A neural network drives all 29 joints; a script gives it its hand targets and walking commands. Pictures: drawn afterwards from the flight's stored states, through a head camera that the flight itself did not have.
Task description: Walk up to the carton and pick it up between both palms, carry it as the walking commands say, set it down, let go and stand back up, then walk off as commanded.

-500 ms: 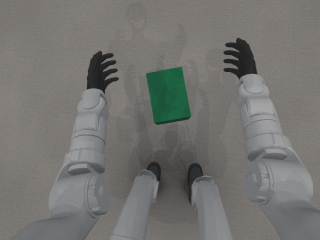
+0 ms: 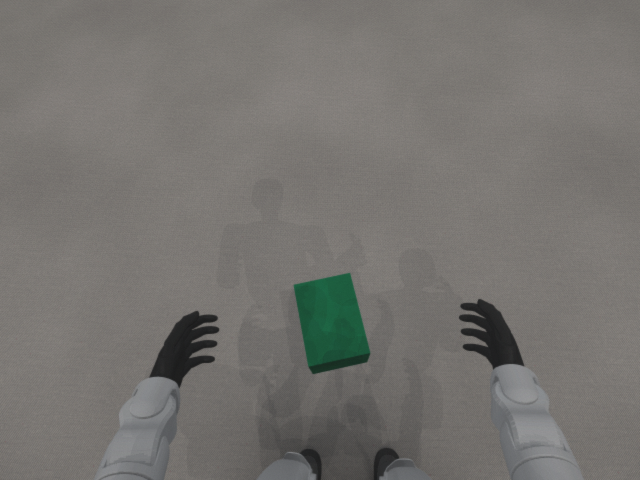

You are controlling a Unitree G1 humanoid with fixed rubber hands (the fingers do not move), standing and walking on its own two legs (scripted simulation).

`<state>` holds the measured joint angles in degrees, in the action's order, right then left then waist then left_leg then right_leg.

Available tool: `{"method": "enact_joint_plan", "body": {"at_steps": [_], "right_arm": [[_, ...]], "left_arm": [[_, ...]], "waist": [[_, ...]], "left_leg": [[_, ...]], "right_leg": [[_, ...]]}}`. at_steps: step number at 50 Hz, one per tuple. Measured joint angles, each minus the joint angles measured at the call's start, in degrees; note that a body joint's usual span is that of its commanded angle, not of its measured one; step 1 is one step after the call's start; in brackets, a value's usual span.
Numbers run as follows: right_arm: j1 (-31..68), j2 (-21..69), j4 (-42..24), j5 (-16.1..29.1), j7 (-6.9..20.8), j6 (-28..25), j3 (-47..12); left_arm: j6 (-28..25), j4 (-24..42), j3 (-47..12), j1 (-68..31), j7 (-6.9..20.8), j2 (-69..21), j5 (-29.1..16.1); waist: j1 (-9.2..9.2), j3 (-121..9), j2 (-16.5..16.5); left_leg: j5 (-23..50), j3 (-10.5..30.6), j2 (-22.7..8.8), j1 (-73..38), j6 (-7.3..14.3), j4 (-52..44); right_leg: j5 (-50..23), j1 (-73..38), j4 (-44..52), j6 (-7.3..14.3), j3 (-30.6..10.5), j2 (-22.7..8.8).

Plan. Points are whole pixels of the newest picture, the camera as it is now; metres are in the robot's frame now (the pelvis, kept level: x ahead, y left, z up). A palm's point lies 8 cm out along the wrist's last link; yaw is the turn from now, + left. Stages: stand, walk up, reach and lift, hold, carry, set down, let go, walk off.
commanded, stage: let go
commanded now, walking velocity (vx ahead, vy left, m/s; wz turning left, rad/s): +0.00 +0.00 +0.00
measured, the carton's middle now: (331, 324) +0.46 +0.06 -0.67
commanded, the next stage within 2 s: stand in 0.80 s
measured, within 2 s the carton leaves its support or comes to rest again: neither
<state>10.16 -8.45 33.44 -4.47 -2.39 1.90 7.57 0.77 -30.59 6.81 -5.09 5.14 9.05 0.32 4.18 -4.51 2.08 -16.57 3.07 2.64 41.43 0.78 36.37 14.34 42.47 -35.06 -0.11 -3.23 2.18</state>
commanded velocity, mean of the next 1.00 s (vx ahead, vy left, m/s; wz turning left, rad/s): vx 0.00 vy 0.00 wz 0.00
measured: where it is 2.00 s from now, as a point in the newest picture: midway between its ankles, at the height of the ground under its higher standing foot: outside the picture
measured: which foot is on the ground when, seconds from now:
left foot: down 0.00-1.00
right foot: down 0.00-1.00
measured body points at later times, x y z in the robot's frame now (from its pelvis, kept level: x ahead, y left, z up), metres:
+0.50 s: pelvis +0.02 -0.02 +0.02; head +0.04 -0.02 +0.47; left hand +0.19 +0.22 -0.05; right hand +0.20 -0.25 -0.05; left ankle -0.01 +0.11 -0.72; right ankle +0.01 -0.12 -0.72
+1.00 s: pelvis +0.02 +0.00 +0.02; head +0.02 +0.01 +0.47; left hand +0.16 +0.28 -0.08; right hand +0.16 -0.28 -0.07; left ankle -0.01 +0.11 -0.72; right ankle +0.01 -0.12 -0.72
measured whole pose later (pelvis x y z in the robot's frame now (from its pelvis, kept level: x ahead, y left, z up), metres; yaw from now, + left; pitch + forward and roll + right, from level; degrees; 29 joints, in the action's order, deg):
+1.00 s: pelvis +0.02 +0.00 +0.02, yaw +1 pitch -2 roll -1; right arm -12.3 -16.3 38.5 -1.3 -0.9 0.1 3.3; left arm 1.9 -36.9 4.3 11.6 -0.7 16.2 0.8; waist -0.1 1.5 -1.0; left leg -18.4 4.4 2.5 9.5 1.1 30.1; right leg 16.6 10.3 -28.8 0.2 -2.2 1.9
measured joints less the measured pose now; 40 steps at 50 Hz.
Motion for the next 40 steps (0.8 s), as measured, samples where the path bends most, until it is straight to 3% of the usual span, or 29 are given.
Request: {"method": "enact_joint_plan", "body": {"at_steps": [10,19,28,40], "right_arm": [[-16.8,-2.0,-5.0,3.8,2.5,-2.1,-2.8],[-23.6,-3.1,-8.3,3.9,4.6,1.6,-5.0],[-23.2,-3.2,-8.9,3.8,5.5,5.1,-5.3],[-23.5,-5.3,-6.2,7.1,3.9,4.1,-6.9]], "left_arm": [[-1.6,4.1,-3.9,15.5,-0.9,1.1,-1.1],[2.2,5.4,-4.6,18.1,-0.6,2.6,-0.4],[6.6,5.9,-4.2,16.6,-0.5,3.1,1.2],[12.9,8.3,-5.0,17.1,-3.5,3.4,0.1]], "waist": [[-1.42,5.4,-0.4],[-3.4,7.7,-1.3],[-4.11,9.8,-1.7],[-3.35,9.4,-1.5]], "left_leg": [[0.9,1.4,-0.8,-20.5,-0.5,-8.8],[0.7,2.3,-1.3,-32.3,-1.1,-12.0],[0.1,2.5,-1.3,-37.2,-1.1,-11.5],[-0.9,2.2,-0.9,-35.6,-0.5,-8.4]], "right_leg": [[-0.6,-20.6,8.5,1.1,0.9,0.3],[0.1,-32.4,11.3,1.8,1.8,0.6],[0.7,-37.4,10.8,1.8,2.0,0.6],[0.9,-36.4,9.2,1.1,1.8,0.4]]}}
